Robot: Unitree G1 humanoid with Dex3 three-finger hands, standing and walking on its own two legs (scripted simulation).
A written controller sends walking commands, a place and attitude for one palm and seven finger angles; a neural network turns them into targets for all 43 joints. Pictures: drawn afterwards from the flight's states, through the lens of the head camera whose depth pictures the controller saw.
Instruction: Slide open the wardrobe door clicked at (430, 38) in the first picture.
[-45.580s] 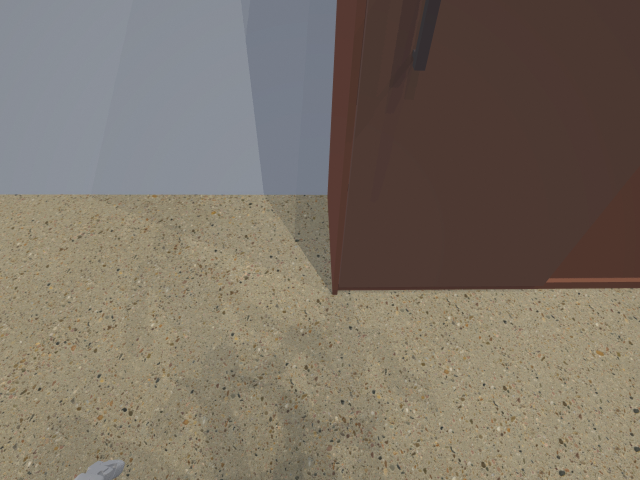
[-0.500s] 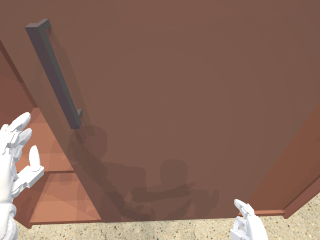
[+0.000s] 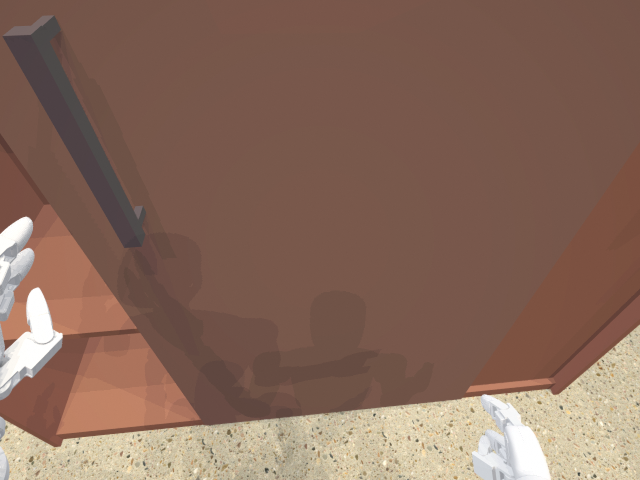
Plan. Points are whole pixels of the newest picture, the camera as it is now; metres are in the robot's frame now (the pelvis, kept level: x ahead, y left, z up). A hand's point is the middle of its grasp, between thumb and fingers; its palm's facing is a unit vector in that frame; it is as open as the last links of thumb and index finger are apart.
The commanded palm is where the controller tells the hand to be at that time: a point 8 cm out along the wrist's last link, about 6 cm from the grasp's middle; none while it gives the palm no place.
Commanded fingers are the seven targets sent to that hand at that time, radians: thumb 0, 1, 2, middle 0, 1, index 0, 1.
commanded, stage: step back with the hand held close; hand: left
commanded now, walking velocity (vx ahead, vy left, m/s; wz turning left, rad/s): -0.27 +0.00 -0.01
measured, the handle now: (97, 148) +0.38 +0.28 +0.24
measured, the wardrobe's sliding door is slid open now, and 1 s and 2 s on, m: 0.43 0.43 0.43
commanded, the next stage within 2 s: stop stepping back and stand still in 0.96 s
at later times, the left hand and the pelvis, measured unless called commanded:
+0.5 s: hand out of the picture +0.12 +0.30 +0.15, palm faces +0.45 -0.75 -0.48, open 7.4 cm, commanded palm +0.06 +0.32 +0.17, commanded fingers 0.00 0.90 0.90 -0.20 -0.30 -0.20 -0.30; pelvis -0.07 +0.02 -0.01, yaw +2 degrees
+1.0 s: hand out of the picture +0.07 +0.31 +0.15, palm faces +0.42 -0.82 -0.38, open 7.4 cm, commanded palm +0.01 +0.34 +0.17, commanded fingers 0.00 0.90 0.90 -0.20 -0.30 -0.20 -0.30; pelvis -0.13 +0.04 -0.02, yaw -1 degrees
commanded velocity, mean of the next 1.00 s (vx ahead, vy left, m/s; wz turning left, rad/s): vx -0.33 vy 0.00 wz -0.04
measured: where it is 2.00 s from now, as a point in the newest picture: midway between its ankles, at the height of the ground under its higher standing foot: outside the picture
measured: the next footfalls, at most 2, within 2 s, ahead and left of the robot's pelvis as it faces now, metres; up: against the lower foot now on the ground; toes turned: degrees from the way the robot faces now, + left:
right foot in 0.88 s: -0.16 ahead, -0.11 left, +0.00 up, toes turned +4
left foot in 1.40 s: -0.13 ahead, +0.21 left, +0.00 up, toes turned +0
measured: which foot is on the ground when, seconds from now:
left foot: down 0.00-1.00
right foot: down 0.00-0.66, up 0.68-0.86, down 0.88-1.00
